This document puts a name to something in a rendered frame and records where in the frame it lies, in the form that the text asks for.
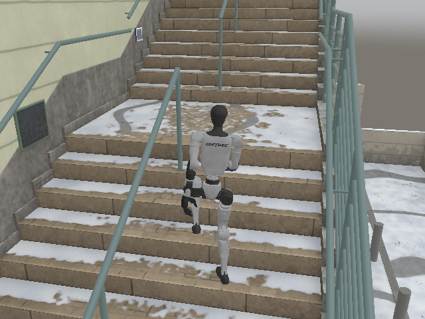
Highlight stairs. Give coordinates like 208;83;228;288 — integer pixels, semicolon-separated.
129;0;319;108
0;137;323;319

